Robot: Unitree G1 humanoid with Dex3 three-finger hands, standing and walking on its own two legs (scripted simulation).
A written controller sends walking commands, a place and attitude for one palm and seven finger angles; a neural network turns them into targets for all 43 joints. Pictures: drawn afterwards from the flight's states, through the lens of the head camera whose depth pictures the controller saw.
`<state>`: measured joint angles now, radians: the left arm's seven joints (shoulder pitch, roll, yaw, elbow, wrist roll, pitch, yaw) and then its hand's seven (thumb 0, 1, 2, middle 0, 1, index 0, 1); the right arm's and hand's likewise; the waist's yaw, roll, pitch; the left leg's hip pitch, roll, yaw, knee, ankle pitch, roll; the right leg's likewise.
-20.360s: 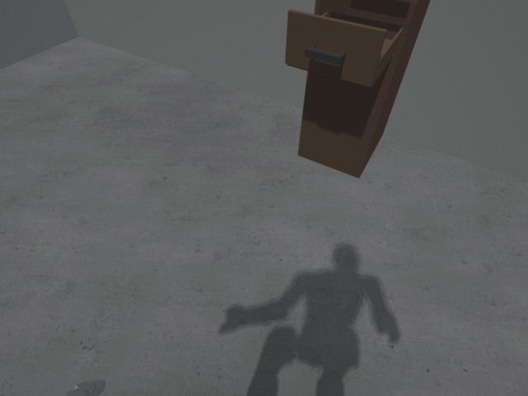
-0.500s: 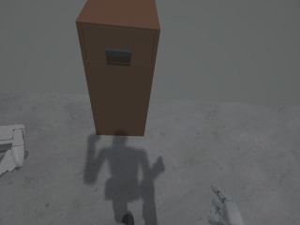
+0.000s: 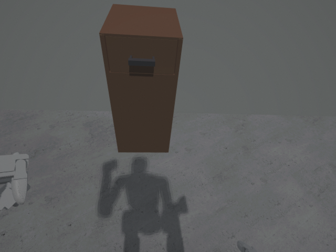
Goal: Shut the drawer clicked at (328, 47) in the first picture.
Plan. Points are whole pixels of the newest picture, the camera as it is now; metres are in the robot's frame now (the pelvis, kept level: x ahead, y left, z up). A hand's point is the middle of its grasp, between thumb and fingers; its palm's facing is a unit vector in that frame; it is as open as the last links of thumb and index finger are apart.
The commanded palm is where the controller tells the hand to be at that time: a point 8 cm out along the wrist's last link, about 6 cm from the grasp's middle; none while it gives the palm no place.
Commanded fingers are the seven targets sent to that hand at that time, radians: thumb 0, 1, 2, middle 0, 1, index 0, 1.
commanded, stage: let the arm hang, fingers relaxed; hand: left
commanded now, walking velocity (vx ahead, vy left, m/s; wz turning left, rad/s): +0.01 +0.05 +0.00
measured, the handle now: (142, 59) +0.94 +0.15 +0.00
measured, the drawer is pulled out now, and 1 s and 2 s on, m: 0.00 0.00 0.00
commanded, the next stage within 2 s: look to check the result in 1.20 s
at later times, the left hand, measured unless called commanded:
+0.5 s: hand out of the picture -0.03 +0.18 -0.18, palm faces +0.12 -0.96 -0.25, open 3.6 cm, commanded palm none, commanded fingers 0.00 0.90 0.90 -0.56 -0.69 -0.56 -0.69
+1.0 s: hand out of the picture +0.00 +0.18 -0.18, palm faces +0.10 -0.98 -0.19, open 7.2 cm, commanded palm none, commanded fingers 0.00 0.90 0.90 -0.20 -0.30 -0.20 -0.30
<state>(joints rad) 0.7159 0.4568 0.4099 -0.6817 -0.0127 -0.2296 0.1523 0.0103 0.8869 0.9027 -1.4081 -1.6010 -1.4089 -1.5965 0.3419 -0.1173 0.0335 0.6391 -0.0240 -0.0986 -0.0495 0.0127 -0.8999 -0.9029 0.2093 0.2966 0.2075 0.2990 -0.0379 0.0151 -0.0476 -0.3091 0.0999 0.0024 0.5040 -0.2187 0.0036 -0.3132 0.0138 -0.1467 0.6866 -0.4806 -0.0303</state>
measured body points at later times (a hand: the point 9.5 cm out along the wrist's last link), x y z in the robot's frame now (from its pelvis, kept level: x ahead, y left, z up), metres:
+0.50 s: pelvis +0.00 -0.01 -0.02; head +0.03 -0.01 +0.43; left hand -0.03 +0.24 -0.16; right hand +0.06 -0.25 -0.16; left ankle +0.00 +0.10 -0.73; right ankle +0.00 -0.11 -0.74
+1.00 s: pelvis +0.00 +0.00 +0.00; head +0.01 +0.00 +0.45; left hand -0.01 +0.23 -0.16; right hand +0.01 -0.20 -0.17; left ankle +0.00 +0.10 -0.74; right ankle +0.00 -0.11 -0.74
